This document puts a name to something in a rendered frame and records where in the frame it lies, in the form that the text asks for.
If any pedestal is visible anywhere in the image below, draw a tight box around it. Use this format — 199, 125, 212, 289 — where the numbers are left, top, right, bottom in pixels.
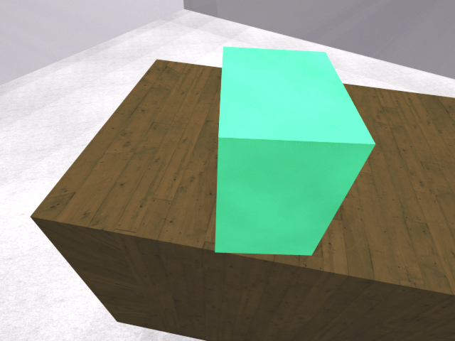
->
31, 59, 455, 341

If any carton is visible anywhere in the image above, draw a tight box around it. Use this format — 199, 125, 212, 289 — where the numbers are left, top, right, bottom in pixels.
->
215, 46, 375, 256

